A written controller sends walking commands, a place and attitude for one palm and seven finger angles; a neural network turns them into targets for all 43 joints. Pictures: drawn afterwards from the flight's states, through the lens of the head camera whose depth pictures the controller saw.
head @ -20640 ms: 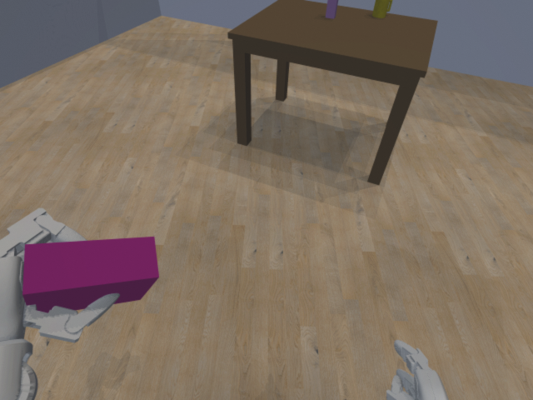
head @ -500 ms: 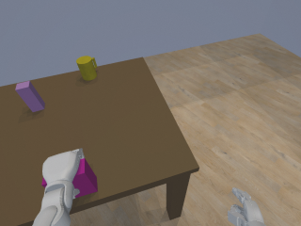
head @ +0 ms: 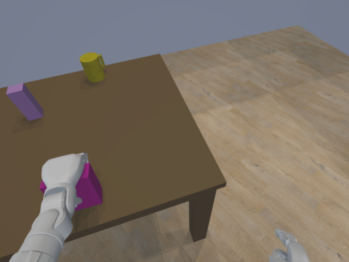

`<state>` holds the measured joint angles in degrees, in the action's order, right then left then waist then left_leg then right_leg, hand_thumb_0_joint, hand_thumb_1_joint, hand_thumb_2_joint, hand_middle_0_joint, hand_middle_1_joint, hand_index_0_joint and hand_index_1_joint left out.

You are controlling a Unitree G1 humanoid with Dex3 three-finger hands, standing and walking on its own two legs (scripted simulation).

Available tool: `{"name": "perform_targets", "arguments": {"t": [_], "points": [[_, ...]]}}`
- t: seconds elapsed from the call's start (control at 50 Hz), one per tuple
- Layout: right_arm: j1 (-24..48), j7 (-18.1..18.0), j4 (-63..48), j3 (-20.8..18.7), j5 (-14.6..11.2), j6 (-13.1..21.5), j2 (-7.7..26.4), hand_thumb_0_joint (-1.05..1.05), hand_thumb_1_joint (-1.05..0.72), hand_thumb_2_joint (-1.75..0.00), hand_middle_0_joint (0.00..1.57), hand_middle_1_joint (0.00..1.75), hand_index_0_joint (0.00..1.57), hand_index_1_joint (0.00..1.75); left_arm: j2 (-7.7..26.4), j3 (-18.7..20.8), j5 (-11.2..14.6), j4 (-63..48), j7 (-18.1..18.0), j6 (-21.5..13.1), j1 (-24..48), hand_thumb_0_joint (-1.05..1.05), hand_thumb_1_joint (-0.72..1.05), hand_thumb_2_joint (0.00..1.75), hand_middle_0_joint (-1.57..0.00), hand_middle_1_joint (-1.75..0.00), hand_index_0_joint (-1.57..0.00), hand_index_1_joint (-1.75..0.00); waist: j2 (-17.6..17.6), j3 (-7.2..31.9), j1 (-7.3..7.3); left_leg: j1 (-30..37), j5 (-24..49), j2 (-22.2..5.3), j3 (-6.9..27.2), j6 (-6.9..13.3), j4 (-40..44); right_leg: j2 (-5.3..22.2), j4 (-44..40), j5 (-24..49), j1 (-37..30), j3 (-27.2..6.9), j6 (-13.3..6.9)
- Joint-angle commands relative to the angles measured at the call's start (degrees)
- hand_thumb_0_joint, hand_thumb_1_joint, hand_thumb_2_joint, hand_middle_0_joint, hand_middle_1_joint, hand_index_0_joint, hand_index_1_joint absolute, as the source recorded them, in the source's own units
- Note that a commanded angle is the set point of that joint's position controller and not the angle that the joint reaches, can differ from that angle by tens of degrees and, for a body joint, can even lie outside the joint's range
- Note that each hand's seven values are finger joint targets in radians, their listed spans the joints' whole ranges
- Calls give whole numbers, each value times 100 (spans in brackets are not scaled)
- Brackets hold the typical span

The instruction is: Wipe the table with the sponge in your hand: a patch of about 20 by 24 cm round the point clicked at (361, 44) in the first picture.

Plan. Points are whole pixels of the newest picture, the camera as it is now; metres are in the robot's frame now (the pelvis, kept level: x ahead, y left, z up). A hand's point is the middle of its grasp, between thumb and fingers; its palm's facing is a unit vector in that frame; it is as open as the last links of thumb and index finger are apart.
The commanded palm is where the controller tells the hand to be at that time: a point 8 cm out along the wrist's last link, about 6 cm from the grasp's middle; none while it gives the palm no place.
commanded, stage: wipe forward along the first lane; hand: left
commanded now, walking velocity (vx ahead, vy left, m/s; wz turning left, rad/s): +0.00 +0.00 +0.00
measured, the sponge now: (77, 193) +0.27 +0.30 -0.05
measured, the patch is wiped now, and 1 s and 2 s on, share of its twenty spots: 0.25 0.60 0.65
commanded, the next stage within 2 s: slide across to the middle lane in 1.16 s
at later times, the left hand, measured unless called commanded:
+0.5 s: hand (72, 164) +0.33 +0.33 -0.01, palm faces -0.14 +0.04 -0.99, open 9.2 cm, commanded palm +0.33 +0.33 +0.02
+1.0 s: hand (72, 148) +0.38 +0.35 +0.00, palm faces -0.16 +0.06 -0.99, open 9.2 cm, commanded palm +0.39 +0.34 +0.02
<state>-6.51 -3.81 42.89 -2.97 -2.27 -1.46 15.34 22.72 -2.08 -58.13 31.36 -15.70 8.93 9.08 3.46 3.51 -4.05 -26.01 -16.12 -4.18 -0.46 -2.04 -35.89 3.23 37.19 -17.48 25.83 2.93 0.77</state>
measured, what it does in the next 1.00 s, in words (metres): stands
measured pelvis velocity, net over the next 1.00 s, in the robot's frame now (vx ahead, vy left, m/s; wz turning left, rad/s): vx -0.03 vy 0.00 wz -0.03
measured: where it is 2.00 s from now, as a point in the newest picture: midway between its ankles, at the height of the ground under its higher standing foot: outside the picture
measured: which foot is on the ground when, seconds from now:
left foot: down 0.00-1.00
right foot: down 0.00-1.00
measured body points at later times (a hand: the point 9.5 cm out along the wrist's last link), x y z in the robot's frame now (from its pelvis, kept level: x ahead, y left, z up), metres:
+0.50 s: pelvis -0.02 -0.01 -0.02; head +0.03 -0.03 +0.43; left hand +0.34 +0.32 +0.05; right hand +0.08 -0.28 -0.16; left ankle +0.02 +0.15 -0.72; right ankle +0.01 -0.13 -0.72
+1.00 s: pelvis -0.03 +0.00 -0.03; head +0.06 -0.02 +0.41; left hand +0.39 +0.34 +0.05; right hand +0.05 -0.28 -0.17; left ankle +0.02 +0.15 -0.72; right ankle +0.01 -0.13 -0.72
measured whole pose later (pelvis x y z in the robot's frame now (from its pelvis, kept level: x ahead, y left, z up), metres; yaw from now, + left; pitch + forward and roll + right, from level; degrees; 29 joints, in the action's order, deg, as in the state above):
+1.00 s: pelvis -0.03 +0.00 -0.03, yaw -2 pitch +17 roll -1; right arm -13.9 -2.5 43.7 -2.3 -2.4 -0.3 16.8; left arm 36.5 3.4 -60.1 65.6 -18.2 0.8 38.5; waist 3.5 7.0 1.8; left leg -47.2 -19.3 -3.9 3.2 -0.4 -48.9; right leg 1.0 47.1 -18.1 46.2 2.4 0.2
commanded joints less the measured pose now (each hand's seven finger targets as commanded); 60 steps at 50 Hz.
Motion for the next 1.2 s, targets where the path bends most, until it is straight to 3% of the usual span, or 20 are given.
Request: {"name": "perform_targets", "arguments": {"t": [0.0, 0.02, 0.04, 0.08, 0.12, 0.14, 0.18, 0.22, 0.24, 0.3, 0.34, 0.38, 0.44, 0.52, 0.54, 0.62, 0.86, 1.0, 1.14, 1.18], "points": [[324, -38, -690, -258, 1, 238, 765, 0, -90, -90, 20, 30, 20, 30, 1357, 525, -209, 93, -338, -3, 1352, 0, 10, 130, -120, -160, -120, -160, -743, 998, 222, 166, 191, 515, -212, 428, 222, -326, -663, 483, -187, -67, -272], [284, -39, -686, -265, 2, 241, 765, 0, -90, -90, 20, 30, 20, 30, 1296, 502, -186, 256, -356, -6, 1305, 0, 10, 130, -120, -160, -120, -160, -803, 976, 233, 87, 132, 524, -220, 433, 194, -320, -668, 440, -148, -62, -255], [269, -50, -626, -269, 0, 228, 816, 0, -90, -90, 20, 30, 20, 30, 1594, 759, -180, 388, -389, -20, 1419, 0, 10, 130, -120, -160, -120, -160, -894, 954, 233, -1, 58, 500, -186, 424, 193, -338, -688, 309, -111, -110, -266], [172, -37, -622, -258, -15, 254, 789, 0, -90, -90, 20, 30, 20, 30, 1274, 395, -167, 583, -397, -72, 1739, 0, 10, 130, -120, -160, -120, -160, -940, 860, 362, -121, -110, 497, -206, 444, 149, -315, -652, 148, 79, -46, -228], [109, -44, -597, -262, -10, 250, 819, 0, -90, -90, 20, 30, 20, 30, 1441, 486, -176, 807, -417, -119, 1902, 0, 10, 130, -120, -160, -120, -160, -939, 907, 363, -234, -220, 500, -191, 453, 102, -307, -638, 10, 152, -65, -221], [90, -55, -556, -262, -7, 242, 865, 0, -90, -90, 20, 30, 20, 30, 1815, 797, -185, 908, -445, -155, 2050, 0, 10, 130, -120, -160, -120, -160, -913, 928, 338, -327, -287, 487, -168, 444, 96, -319, -631, -119, 159, -111, -242], [-13, -46, -551, -263, -9, 257, 826, 0, -90, -90, 20, 30, 20, 30, 1523, 460, -218, 1091, -454, -243, 2373, 0, 10, 130, -120, -160, -120, -160, -942, 932, 453, -411, -460, 492, -185, 460, 44, -302, -578, -286, 339, -63, -206], [-87, -40, -532, -260, -6, 262, 847, 0, -90, -90, 20, 30, 20, 30, 1603, 472, -236, 1292, -481, -308, 2577, 0, 10, 130, -120, -160, -120, -160, -909, 986, 471, -506, -548, 488, -184, 468, -11, -297, -559, -365, 412, -82, -208], [-124, -49, -492, -282, 0, 257, 888, 0, -90, -90, 20, 30, 20, 30, 1983, 850, -219, 1419, -516, -343, 2532, 0, 10, 130, -120, -160, -120, -160, -894, 1091, 387, -575, -531, 467, -150, 461, -19, -310, -528, -370, 343, -109, -231], [-236, -23, -494, -283, -10, 262, 861, 0, -90, -90, 20, 30, 20, 30, 1731, 582, -213, 1639, -545, -426, 2690, 0, 10, 130, -120, -160, -120, -160, -939, 1168, 488, -676, -554, 473, -169, 479, -127, -308, -483, -341, 428, -104, -198], [-266, -24, -464, -283, -7, 253, 903, 0, -90, -90, 20, 30, 20, 30, 2094, 903, -172, 1767, -580, -459, 2704, 0, 10, 130, -120, -160, -120, -160, -884, 1313, 419, -766, -529, 466, -145, 477, -152, -318, -468, -299, 333, -155, -213], [-342, -8, -482, -265, -22, 255, 878, 0, -90, -90, 20, 30, 20, 30, 1921, 641, -168, 1843, -576, -496, 2953, 0, 10, 130, -120, -160, -120, -160, -896, 1235, 550, -877, -618, 481, -165, 491, -212, -311, -460, -353, 421, -148, -180], [-400, -2, -448, -259, -30, 259, 931, 0, -90, -90, 20, 30, 20, 30, 2261, 868, -193, 2066, -595, -534, 3123, 0, 10, 130, -120, -160, -120, -160, -785, 1239, 533, -1002, -668, 469, -113, 499, -235, -334, -423, -436, 514, -168, -213], [-527, 28, -453, -246, -30, 270, 933, 0, -90, -90, 20, 30, 20, 30, 2272, 743, -232, 2261, -608, -588, 3322, 0, 10, 130, -120, -160, -120, -160, -850, 1326, 636, -1139, -672, 475, -117, 523, -350, -343, -381, -395, 564, -182, -185], [-540, 22, -425, -254, -27, 271, 964, 0, -90, -90, 20, 30, 20, 30, 2517, 964, -223, 2276, -615, -614, 3401, 0, 10, 130, -120, -160, -120, -160, -774, 1386, 609, -1175, -681, 469, -98, 520, -356, -353, -361, -417, 552, -196, -206], [-644, 52, -439, -229, -37, 274, 971, 0, -90, -90, 20, 30, 20, 30, 2402, 676, -299, 2513, -605, -606, 3740, 0, 10, 130, -120, -160, -120, -160, -673, 1279, 742, -1269, -886, 483, -71, 530, -408, -367, -313, -614, 859, -156, -205], [-946, 65, -383, -223, -16, 287, 1032, 0, -90, -90, 20, 30, 20, 30, 2628, 669, -272, 2845, -596, -706, 4362, 0, 10, 130, -120, -160, -120, -160, -627, 1616, 888, -1463, -824, 463, 0, 553, -644, -415, -89, -459, 1093, -125, -211], [-1122, 85, -362, -190, -6, 236, 1091, 0, -90, -90, 20, 30, 20, 30, 3063, 814, -342, 3079, -503, -682, 4644, 0, 10, 130, -120, -160, -120, -160, -649, 1774, 950, -1626, -681, 453, -17, 570, -784, -447, -24, -271, 1045, -145, -208], [-1274, 144, -366, -223, 13, 153, 1072, 0, -90, -90, 20, 30, 20, 30, 2999, 823, -385, 3056, -384, -778, 4633, 0, 10, 130, -120, -160, -120, -160, -351, 2033, 914, -1438, -153, 431, 20, 550, -862, -490, 154, 297, 1075, -73, -265], [-1355, 160, -349, -245, 30, 98, 1103, 0, -90, -90, 20, 30, 20, 30, 3169, 970, -399, 3131, -385, -788, 4416, 0, 10, 130, -120, -160, -120, -160, -485, 2158, 871, -1463, -21, 449, -24, 560, -960, -509, 162, 498, 957, -96, -251]]}}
